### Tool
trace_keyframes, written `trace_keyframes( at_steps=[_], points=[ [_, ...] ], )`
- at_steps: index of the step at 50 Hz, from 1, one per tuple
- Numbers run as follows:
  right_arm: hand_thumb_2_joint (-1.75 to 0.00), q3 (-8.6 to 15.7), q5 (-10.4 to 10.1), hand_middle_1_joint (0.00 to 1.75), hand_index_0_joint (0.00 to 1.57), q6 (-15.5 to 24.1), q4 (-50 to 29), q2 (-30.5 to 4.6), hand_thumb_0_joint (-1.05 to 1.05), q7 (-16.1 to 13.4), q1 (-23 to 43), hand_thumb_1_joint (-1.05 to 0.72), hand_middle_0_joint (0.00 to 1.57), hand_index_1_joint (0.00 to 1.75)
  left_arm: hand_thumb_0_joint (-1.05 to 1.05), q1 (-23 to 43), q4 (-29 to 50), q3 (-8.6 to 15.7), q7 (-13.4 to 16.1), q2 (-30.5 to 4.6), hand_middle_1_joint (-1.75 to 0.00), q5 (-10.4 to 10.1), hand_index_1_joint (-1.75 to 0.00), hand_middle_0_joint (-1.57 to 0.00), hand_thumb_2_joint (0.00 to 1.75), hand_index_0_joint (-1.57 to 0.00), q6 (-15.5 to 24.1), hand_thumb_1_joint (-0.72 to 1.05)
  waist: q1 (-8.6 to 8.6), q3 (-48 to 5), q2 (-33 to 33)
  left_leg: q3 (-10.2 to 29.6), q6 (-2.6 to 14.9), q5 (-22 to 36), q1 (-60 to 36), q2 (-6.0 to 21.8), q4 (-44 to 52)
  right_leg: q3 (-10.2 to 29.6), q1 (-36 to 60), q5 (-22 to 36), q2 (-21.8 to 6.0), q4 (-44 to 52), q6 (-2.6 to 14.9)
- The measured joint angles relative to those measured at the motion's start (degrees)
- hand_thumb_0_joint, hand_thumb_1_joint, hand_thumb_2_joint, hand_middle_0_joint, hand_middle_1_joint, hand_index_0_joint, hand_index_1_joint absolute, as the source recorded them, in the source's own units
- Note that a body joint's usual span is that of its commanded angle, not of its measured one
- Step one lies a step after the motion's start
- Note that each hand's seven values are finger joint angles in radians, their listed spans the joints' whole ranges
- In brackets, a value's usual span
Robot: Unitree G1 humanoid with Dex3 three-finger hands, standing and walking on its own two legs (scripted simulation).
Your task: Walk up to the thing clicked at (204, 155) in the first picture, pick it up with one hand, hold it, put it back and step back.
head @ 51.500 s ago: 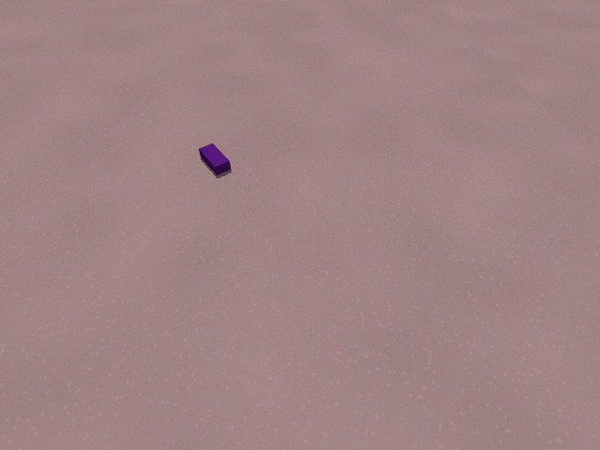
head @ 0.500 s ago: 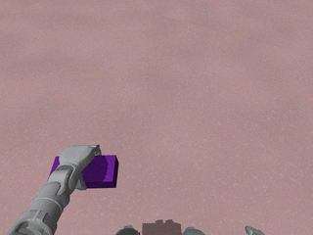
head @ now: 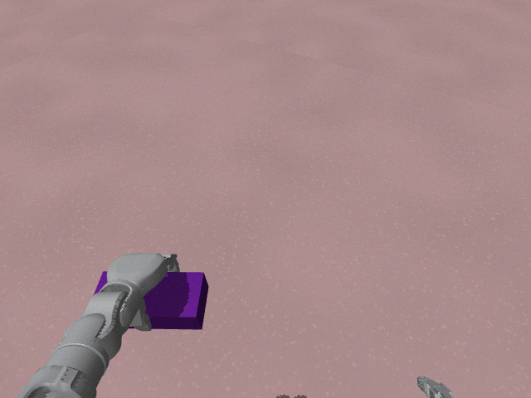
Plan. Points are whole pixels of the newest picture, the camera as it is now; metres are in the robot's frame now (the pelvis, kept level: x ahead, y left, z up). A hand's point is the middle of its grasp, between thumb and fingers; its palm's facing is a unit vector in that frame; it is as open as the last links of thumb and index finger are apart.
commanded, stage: hold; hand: left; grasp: from above
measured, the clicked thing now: (151, 300) +0.31 +0.23 -0.10
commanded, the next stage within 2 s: crouch in 1.48 s
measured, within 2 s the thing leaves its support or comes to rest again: neither
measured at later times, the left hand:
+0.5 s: hand (146, 302) +0.28 +0.21 -0.03, palm faces -0.47 -0.03 -0.88, open 11.1 cm
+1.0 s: hand (141, 306) +0.27 +0.21 -0.02, palm faces -0.46 -0.03 -0.89, open 11.0 cm
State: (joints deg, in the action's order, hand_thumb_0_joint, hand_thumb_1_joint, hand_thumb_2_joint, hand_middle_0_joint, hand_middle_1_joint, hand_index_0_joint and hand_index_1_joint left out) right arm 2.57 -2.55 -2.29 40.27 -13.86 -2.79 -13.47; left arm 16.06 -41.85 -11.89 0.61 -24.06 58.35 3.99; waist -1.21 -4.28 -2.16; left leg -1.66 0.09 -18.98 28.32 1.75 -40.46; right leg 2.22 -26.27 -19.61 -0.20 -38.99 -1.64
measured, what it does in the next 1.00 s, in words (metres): stands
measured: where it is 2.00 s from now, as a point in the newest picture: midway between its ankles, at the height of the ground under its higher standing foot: outside the picture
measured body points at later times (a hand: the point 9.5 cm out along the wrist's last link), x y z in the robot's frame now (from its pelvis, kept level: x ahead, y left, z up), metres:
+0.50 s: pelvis -0.01 -0.01 +0.01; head +0.01 -0.03 +0.46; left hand +0.30 +0.21 +0.02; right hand +0.13 -0.27 -0.11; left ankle +0.01 +0.12 -0.72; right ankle +0.00 -0.14 -0.72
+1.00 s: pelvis -0.02 -0.01 +0.02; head -0.01 -0.03 +0.47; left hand +0.29 +0.21 +0.03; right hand +0.13 -0.26 -0.10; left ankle +0.01 +0.12 -0.72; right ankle +0.00 -0.14 -0.72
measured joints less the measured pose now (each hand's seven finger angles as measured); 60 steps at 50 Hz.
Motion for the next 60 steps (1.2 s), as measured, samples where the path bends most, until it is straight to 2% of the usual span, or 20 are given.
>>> trace_keyframes(
  at_steps=[35,53,60],
  points=[
    [-0.89,-0.7,-0.6,0.29,0.20,-2.6,-1.3,-0.5,0.01,-1.1,2.3,-0.90,0.20,0.30,0.01,-3.1,4.8,-0.5,-2.2,0.2,-0.69,-1.2,-0.65,-0.51,0.56,-0.55,0.5,-0.08,1.07,2.6,-0.7,-0.2,-0.71,4.6,-8.6,0.1,8.3,0.1,7.6,3.7,0.1,6.4,0.75],
    [-0.89,-1.3,-0.7,0.29,0.20,-2.6,-1.6,-0.4,0.01,-1.5,3.4,-0.90,0.20,0.30,0.01,-4.0,8.0,-0.5,-4.6,-0.7,-0.66,-2.1,-0.62,-0.52,0.55,-0.56,0.9,-0.07,1.62,3.6,-1.1,-0.3,-0.62,5.9,-11.3,-0.1,10.8,0.2,10.2,5.0,0.0,8.8,0.67],
    [-0.89,-1.5,-0.8,0.29,0.20,-2.8,-1.9,-0.2,0.01,-1.5,3.8,-0.90,0.20,0.30,0.01,-3.8,7.6,-0.4,-4.6,-0.4,-0.65,-2.0,-0.62,-0.52,0.55,-0.56,1.1,-0.07,1.70,3.8,-0.9,-0.3,-0.57,6.2,-11.8,-0.2,11.4,0.2,10.7,5.2,-0.1,9.4,0.63]
  ],
)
